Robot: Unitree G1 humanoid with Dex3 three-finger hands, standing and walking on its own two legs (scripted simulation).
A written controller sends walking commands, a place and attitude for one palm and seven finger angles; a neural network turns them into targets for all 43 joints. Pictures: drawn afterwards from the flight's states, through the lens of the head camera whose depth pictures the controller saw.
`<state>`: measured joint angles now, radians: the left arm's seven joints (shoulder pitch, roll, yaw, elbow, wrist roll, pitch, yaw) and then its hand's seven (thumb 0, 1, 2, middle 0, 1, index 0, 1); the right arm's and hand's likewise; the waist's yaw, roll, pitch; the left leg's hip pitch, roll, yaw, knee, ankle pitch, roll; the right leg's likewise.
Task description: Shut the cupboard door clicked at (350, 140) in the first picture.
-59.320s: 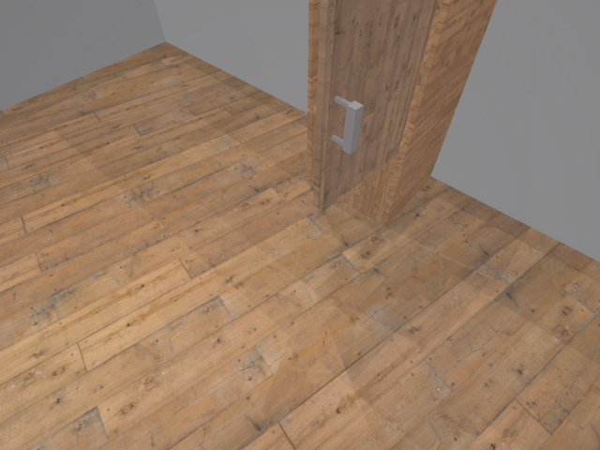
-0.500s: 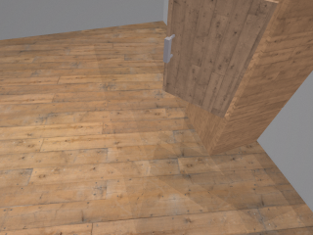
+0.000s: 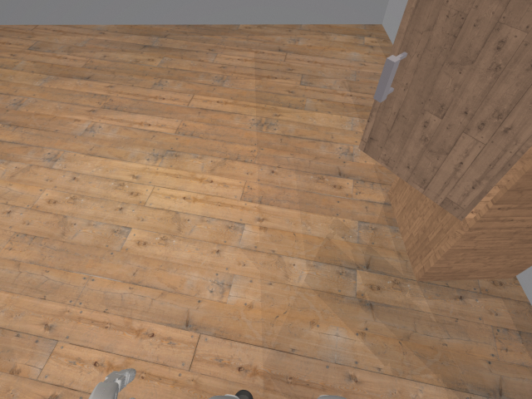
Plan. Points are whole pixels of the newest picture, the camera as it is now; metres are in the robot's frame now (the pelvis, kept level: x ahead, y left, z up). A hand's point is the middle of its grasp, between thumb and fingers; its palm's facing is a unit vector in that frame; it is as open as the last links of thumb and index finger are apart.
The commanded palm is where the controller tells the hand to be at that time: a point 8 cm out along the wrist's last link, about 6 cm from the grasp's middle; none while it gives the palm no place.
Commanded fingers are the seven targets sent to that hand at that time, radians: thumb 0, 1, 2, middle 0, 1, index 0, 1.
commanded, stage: walk to a spot facing it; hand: left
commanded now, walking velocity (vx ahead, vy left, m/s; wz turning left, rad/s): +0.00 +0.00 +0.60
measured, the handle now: (391, 76) +0.89 -0.33 -0.03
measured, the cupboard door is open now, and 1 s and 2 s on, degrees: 38 38 38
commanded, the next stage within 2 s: turn to face it in 0.88 s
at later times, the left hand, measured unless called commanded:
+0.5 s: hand out of the picture -0.08 +0.22 -0.19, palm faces +0.43 -0.88 -0.22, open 7.3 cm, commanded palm none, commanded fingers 0.00 0.90 0.90 -0.20 -0.30 -0.20 -0.30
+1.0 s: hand (112, 359) +0.21 +0.28 -0.17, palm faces +0.43 -0.88 -0.21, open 7.3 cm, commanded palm none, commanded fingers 0.00 0.90 0.90 -0.20 -0.30 -0.20 -0.30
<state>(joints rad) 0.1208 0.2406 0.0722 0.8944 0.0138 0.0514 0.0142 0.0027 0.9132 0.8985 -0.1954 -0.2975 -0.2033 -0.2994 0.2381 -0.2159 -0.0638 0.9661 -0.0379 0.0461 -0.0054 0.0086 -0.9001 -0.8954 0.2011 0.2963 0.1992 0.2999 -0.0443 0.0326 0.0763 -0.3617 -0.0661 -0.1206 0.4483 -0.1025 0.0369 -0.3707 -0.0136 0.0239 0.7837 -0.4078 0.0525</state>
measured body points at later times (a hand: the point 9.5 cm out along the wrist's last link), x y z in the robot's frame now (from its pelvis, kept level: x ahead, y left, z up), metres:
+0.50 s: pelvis +0.01 +0.03 -0.01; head +0.03 +0.06 +0.43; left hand -0.10 +0.27 -0.17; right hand +0.21 -0.18 -0.13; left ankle -0.02 +0.13 -0.74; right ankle +0.00 -0.15 -0.73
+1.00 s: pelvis +0.19 +0.07 -0.02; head +0.22 +0.06 +0.42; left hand +0.18 +0.33 -0.15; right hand +0.19 -0.16 -0.19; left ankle -0.02 +0.13 -0.72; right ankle +0.32 +0.04 -0.74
